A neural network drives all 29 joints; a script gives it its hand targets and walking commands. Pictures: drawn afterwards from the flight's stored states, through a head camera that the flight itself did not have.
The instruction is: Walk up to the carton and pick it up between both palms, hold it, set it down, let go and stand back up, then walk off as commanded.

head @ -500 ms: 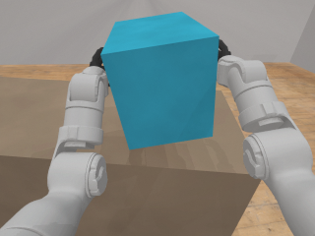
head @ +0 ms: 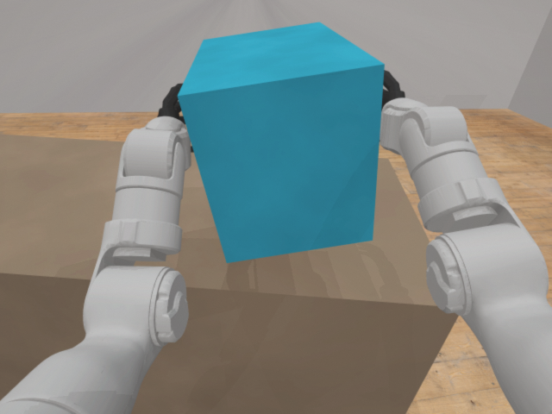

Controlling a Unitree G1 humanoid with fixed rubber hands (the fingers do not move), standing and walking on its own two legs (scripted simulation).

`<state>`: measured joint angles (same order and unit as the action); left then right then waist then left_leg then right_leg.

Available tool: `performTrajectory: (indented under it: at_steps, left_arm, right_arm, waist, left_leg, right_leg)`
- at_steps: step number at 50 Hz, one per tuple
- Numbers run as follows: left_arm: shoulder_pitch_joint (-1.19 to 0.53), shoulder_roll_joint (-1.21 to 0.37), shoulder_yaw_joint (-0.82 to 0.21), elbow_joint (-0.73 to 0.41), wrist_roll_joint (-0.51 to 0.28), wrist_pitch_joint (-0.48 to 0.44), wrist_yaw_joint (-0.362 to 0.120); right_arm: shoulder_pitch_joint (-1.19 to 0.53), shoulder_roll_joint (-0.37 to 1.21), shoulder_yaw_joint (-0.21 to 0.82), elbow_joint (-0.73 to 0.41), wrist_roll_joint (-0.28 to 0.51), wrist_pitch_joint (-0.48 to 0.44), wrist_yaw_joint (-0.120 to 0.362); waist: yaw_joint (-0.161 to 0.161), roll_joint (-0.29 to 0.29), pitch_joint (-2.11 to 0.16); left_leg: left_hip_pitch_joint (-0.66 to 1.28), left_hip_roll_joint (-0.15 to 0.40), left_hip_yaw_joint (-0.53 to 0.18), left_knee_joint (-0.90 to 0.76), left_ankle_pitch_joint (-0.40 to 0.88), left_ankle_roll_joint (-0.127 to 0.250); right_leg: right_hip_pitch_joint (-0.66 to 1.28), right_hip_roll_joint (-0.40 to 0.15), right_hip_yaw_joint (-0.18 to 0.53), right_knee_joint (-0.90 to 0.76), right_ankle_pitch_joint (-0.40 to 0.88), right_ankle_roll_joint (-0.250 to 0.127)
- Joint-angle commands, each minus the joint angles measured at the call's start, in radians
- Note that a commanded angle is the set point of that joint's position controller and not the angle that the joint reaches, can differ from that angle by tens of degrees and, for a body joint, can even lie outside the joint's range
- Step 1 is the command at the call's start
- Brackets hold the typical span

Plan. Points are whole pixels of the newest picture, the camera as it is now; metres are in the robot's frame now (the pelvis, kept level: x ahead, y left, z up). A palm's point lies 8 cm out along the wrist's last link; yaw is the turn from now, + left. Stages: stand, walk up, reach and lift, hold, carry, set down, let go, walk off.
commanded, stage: hold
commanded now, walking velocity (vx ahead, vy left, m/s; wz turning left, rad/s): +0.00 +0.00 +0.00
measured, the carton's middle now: (278, 128) +0.43 +0.04 +0.28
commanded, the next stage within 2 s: set down in 0.38 s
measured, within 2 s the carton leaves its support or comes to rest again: neither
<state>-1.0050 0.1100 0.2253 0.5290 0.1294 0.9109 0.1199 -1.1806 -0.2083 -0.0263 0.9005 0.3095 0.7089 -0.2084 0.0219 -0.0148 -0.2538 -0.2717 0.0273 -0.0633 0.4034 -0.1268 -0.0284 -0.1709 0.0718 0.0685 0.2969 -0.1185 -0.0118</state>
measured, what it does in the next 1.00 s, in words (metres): stands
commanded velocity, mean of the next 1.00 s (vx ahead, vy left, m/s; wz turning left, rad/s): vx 0.00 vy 0.00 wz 0.00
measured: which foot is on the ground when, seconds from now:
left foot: down 0.00-1.00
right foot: down 0.00-1.00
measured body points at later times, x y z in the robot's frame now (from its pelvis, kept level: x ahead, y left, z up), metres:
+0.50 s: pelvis +0.00 +0.00 +0.00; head -0.10 +0.02 +0.44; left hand +0.37 +0.19 +0.30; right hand +0.40 -0.11 +0.33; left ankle +0.06 +0.12 -0.75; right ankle +0.03 -0.12 -0.75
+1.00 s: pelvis +0.01 +0.00 +0.00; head -0.08 +0.01 +0.44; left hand +0.40 +0.18 +0.28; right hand +0.42 -0.12 +0.30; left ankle +0.06 +0.12 -0.75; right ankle +0.03 -0.12 -0.75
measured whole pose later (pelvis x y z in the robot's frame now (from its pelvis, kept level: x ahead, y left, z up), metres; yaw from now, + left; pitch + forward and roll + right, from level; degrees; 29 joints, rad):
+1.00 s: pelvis +0.01 +0.00 +0.00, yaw +0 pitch +1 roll -2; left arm -1.03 0.09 0.30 0.72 0.13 0.70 0.15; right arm -1.20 -0.19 -0.03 1.12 0.27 0.48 -0.16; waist 0.02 -0.01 -0.25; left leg -0.27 0.03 -0.06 0.40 -0.14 -0.03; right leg -0.18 0.07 0.07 0.32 -0.15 -0.01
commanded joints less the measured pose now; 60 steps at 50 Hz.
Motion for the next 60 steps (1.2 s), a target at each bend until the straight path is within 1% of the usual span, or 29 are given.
performTrajectory:
  at_steps: [1,3,5,6,7,15,18,19,20,22,23,24,27,29,30,32,36,38,43,46,49,51,52,53,54,56,58,59,60]
  left_arm:
    - [-1.268,-0.772,-0.425,-0.307,-0.37,-0.168,-0.148]
    - [-1.236,-0.767,-0.392,-0.257,-0.35,-0.163,-0.14]
    - [-1.266,-0.776,-0.398,-0.273,-0.348,-0.166,-0.142]
    - [-1.278,-0.756,-0.385,-0.305,-0.342,-0.168,-0.141]
    - [-1.241,-0.765,-0.4,-0.225,-0.346,-0.171,-0.143]
    - [-1.263,-0.789,-0.429,-0.345,-0.371,-0.165,-0.141]
    - [-1.223,-0.762,-0.397,-0.289,-0.346,-0.16,-0.147]
    - [-1.254,-0.754,-0.375,-0.274,-0.342,-0.166,-0.145]
    - [-1.214,-0.73,-0.344,-0.264,-0.285,-0.192,-0.132]
    - [-1.236,-0.705,-0.344,-0.255,-0.285,-0.219,-0.125]
    - [-1.254,-0.7,-0.315,-0.216,-0.257,-0.228,-0.132]
    - [-1.194,-0.665,-0.242,-0.126,-0.221,-0.231,-0.143]
    - [-1.221,-0.644,-0.209,-0.162,-0.182,-0.269,-0.147]
    - [-1.179,-0.634,-0.181,-0.082,-0.164,-0.27,-0.151]
    - [-1.119,-0.61,-0.16,-0.046,-0.137,-0.271,-0.155]
    - [-1.119,-0.614,-0.173,-0.021,-0.138,-0.276,-0.15]
    - [-1.182,-0.688,-0.26,-0.152,-0.189,-0.312,-0.119]
    - [-1.147,-0.697,-0.268,-0.092,-0.189,-0.311,-0.112]
    - [-1.063,-0.673,-0.203,-0.007,-0.158,-0.31,-0.109]
    - [-1.043,-0.661,-0.181,-0.015,-0.12,-0.317,-0.113]
    - [-0.988,-0.652,-0.14,0.026,-0.101,-0.307,-0.115]
    - [-1.028,-0.679,-0.188,-0.02,-0.13,-0.323,-0.107]
    - [-1.054,-0.685,-0.192,-0.035,-0.141,-0.335,-0.102]
    - [-1.03,-0.701,-0.224,-0.082,-0.159,-0.339,-0.093]
    - [-1.033,-0.707,-0.213,-0.052,-0.146,-0.326,-0.087]
    - [-0.968,-0.7,-0.21,-0.046,-0.135,-0.322,-0.086]
    - [-0.976,-0.729,-0.241,-0.096,-0.143,-0.327,-0.078]
    - [-0.977,-0.716,-0.23,-0.076,-0.145,-0.327,-0.076]
    - [-0.943,-0.699,-0.196,-0.063,-0.12,-0.32,-0.072]
  right_arm:
    - [-1.042,0.777,0.066,-0.362,0.209,-0.053,0.097]
    - [-1.053,0.772,0.067,-0.339,0.214,-0.056,0.101]
    - [-1.038,0.783,0.063,-0.322,0.208,-0.056,0.108]
    - [-1.056,0.788,0.085,-0.346,0.208,-0.06,0.106]
    - [-1.068,0.776,0.063,-0.339,0.2,-0.066,0.106]
    - [-1.038,0.776,0.084,-0.379,0.219,-0.056,0.098]
    - [-1.05,0.77,0.079,-0.37,0.215,-0.058,0.098]
    - [-1.048,0.78,0.069,-0.326,0.211,-0.059,0.101]
    - [-1.121,0.775,0.13,-0.376,0.221,-0.108,0.114]
    - [-1.117,0.756,0.12,-0.367,0.188,-0.133,0.119]
    - [-1.098,0.773,0.11,-0.282,0.153,-0.145,0.121]
    - [-1.062,0.74,0.076,-0.21,0.118,-0.155,0.124]
    - [-1.013,0.738,0.059,-0.157,0.088,-0.209,0.141]
    - [-1.011,0.716,0.02,-0.121,0.057,-0.239,0.143]
    - [-0.96,0.707,0.02,-0.073,0.042,-0.241,0.145]
    - [-0.976,0.693,-0.002,-0.061,0.028,-0.261,0.15]
    - [-1.044,0.735,0.06,-0.196,0.078,-0.307,0.151]
    - [-1.042,0.699,0.047,-0.174,0.075,-0.312,0.151]
    - [-1.035,0.702,0.071,-0.163,0.061,-0.323,0.151]
    - [-0.96,0.73,0.064,-0.076,0.045,-0.324,0.154]
    - [-1.021,0.715,0.091,-0.142,0.077,-0.329,0.156]
    - [-1.021,0.702,0.069,-0.158,0.064,-0.355,0.162]
    - [-1.02,0.736,0.1,-0.157,0.077,-0.349,0.162]
    - [-1.025,0.719,0.109,-0.209,0.088,-0.353,0.164]
    - [-1.012,0.708,0.108,-0.152,0.1,-0.35,0.165]
    - [-1.021,0.702,0.14,-0.214,0.114,-0.352,0.162]
    - [-1.001,0.7,0.132,-0.212,0.121,-0.353,0.165]
    - [-1.01,0.69,0.131,-0.222,0.123,-0.358,0.167]
    - [-0.989,0.692,0.143,-0.18,0.127,-0.351,0.174]
  waist:
    - [-0.203,0.144,-0.513]
    - [-0.188,0.119,-0.474]
    - [-0.194,0.153,-0.471]
    - [-0.191,0.12,-0.495]
    - [-0.189,0.127,-0.469]
    - [-0.203,0.163,-0.531]
    - [-0.197,0.135,-0.514]
    - [-0.189,0.127,-0.475]
    - [-0.088,0.126,-0.513]
    - [-0.087,0.135,-0.529]
    - [-0.089,0.149,-0.469]
    - [-0.087,0.14,-0.408]
    - [-0.082,0.097,-0.393]
    - [-0.081,0.091,-0.349]
    - [-0.065,0.07,-0.308]
    - [-0.08,0.115,-0.331]
    - [-0.076,0.142,-0.491]
    - [-0.079,0.159,-0.463]
    - [-0.054,0.098,-0.383]
    - [-0.032,0.109,-0.341]
    - [-0.014,0.068,-0.327]
    - [-0.036,0.096,-0.376]
    - [-0.005,0.088,-0.388]
    - [-0.013,0.099,-0.438]
    - [-0.028,0.12,-0.412]
    - [0.007,0.083,-0.434]
    - [-0.022,0.13,-0.447]
    - [-0.018,0.109,-0.462]
    - [0.016,0.104,-0.432]
  left_leg:
    - [0.215,-0.035,0.02,-0.037,0.008,-0.046]
    - [0.211,-0.027,0.012,-0.05,-0.01,-0.033]
    - [0.186,-0.033,0.012,-0.062,-0.049,-0.041]
    - [0.193,-0.036,0.019,-0.057,-0.031,-0.029]
    - [0.178,-0.038,0.02,-0.054,-0.04,-0.036]
    - [0.228,-0.035,0.019,-0.041,0.034,-0.05]
    - [0.212,-0.037,0.018,-0.046,0.015,-0.037]
    - [0.195,-0.034,0.013,-0.051,-0.013,-0.036]
    - [0.226,-0.046,0.061,-0.037,0.005,-0.034]
    - [0.198,-0.038,0.051,-0.05,-0.014,-0.033]
    - [0.185,-0.041,0.056,-0.061,-0.04,-0.038]
    - [0.156,-0.044,0.062,-0.069,-0.091,-0.034]
    - [0.22,-0.049,0.052,-0.066,-0.124,-0.027]
    - [0.2,-0.046,0.05,-0.073,-0.134,-0.026]
    - [0.182,-0.046,0.052,-0.083,-0.129,-0.019]
    - [0.153,-0.04,0.05,-0.106,-0.108,-0.029]
    - [0.243,-0.041,0.052,-0.058,0.04,-0.048]
    - [0.233,-0.043,0.043,-0.047,0.029,-0.054]
    - [0.205,-0.046,0.046,-0.063,0.007,-0.032]
    - [0.217,-0.049,0.058,-0.067,0.033,-0.031]
    - [0.204,-0.055,0.049,-0.065,0.037,-0.015]
    - [0.232,-0.049,0.051,-0.059,0.043,-0.035]
    - [0.231,-0.055,0.059,-0.046,0.094,-0.03]
    - [0.274,-0.051,0.053,-0.03,0.161,-0.035]
    - [0.266,-0.053,0.052,-0.023,0.174,-0.047]
    - [0.293,-0.055,0.056,-0.011,0.202,-0.036]
    - [0.315,-0.052,0.046,-0.001,0.258,-0.053]
    - [0.327,-0.049,0.047,0.005,0.256,-0.054]
    - [0.317,-0.053,0.053,-0.003,0.248,-0.045]
  right_leg:
    - [0.015,-0.025,0.001,-0.067,0.06,0.025]
    - [-0.002,-0.019,-0.008,-0.069,0.037,0.025]
    - [0.01,-0.024,0.001,-0.067,0.029,0.024]
    - [0.03,-0.025,0.003,-0.067,0.039,0.032]
    - [0.01,-0.03,-0.002,-0.075,0.01,0.029]
    - [0.026,-0.028,0.003,-0.063,0.092,0.029]
    - [0.033,-0.026,0.006,-0.069,0.073,0.028]
    - [0.019,-0.028,0.007,-0.069,0.043,0.028]
    - [0.005,-0.011,-0.037,-0.052,0.014,0.015]
    - [0.021,0.0,-0.04,-0.036,0.013,0.019]
    - [0.03,-0.01,-0.046,-0.041,-0.008,0.021]
    - [0.005,-0.016,-0.05,-0.048,-0.057,0.026]
    - [-0.066,-0.044,-0.052,-0.059,-0.086,0.005]
    - [-0.064,-0.039,-0.067,-0.055,-0.096,0.01]
    - [-0.039,-0.031,-0.069,-0.058,-0.096,0.013]
    - [0.01,-0.005,-0.085,-0.034,-0.062,0.028]
    - [0.054,0.01,-0.091,-0.013,0.053,0.028]
    - [0.035,0.008,-0.086,-0.013,0.051,0.018]
    - [0.03,0.013,-0.089,-0.033,0.001,0.025]
    - [0.036,0.0,-0.088,-0.031,0.013,0.031]
    - [0.02,0.011,-0.093,-0.031,-0.009,0.039]
    - [0.024,0.008,-0.099,-0.024,0.01,0.03]
    - [0.032,0.01,-0.095,-0.02,0.03,0.03]
    - [0.025,0.014,-0.093,-0.013,0.086,0.023]
    - [0.017,0.01,-0.093,-0.015,0.092,0.027]
    - [0.022,0.016,-0.092,-0.018,0.112,0.032]
    - [0.003,0.019,-0.094,-0.013,0.137,0.021]
    - [0.009,0.019,-0.097,-0.017,0.131,0.027]
    - [0.015,0.019,-0.087,-0.022,0.114,0.022]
